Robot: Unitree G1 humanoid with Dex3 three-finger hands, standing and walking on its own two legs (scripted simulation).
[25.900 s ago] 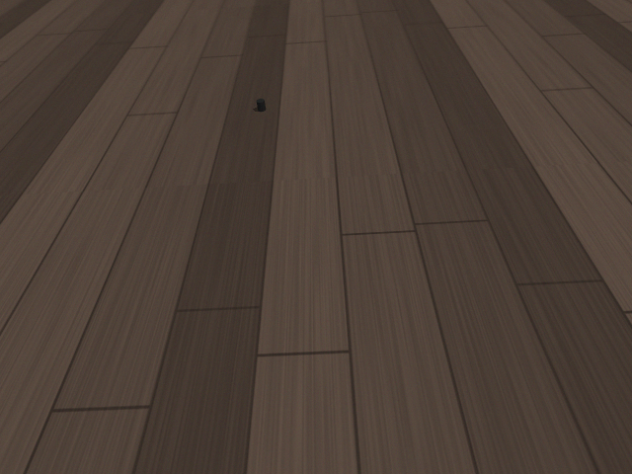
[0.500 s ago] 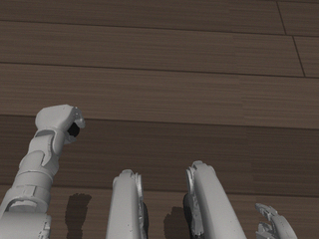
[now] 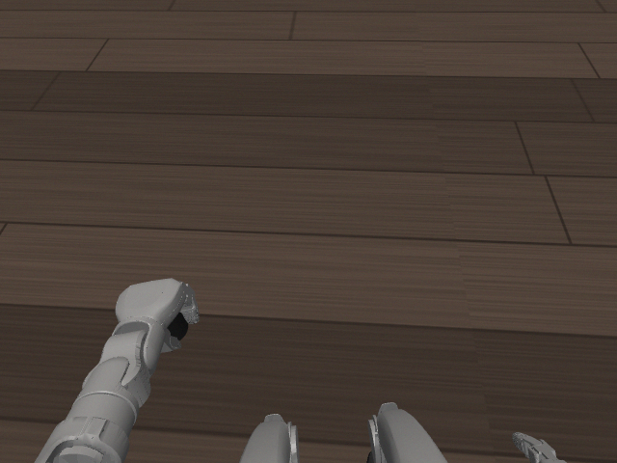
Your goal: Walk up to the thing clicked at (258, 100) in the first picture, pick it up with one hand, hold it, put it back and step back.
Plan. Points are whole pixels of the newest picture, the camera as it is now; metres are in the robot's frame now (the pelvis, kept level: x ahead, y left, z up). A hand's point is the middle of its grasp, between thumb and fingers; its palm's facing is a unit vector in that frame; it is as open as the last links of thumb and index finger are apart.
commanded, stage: lift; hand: left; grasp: from above
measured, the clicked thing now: (166, 322) +0.36 +0.25 -0.10
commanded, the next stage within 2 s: hold in 0.40 s
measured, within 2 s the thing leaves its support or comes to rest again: neither
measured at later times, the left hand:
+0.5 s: hand (160, 292) +0.36 +0.22 +0.00, palm faces -0.44 -0.08 -0.90, open 6.1 cm
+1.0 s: hand (150, 282) +0.36 +0.22 +0.04, palm faces -0.43 -0.06 -0.90, open 6.1 cm
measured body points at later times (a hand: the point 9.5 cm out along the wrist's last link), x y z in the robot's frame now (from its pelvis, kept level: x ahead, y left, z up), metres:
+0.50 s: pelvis +0.04 +0.00 +0.07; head +0.09 -0.01 +0.52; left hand +0.38 +0.22 +0.05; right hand +0.13 -0.27 -0.06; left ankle +0.05 +0.10 -0.63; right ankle +0.06 -0.13 -0.63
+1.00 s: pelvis +0.05 -0.01 +0.09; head +0.07 -0.02 +0.54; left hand +0.37 +0.22 +0.09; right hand +0.16 -0.27 -0.03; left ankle +0.05 +0.10 -0.63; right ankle +0.06 -0.13 -0.63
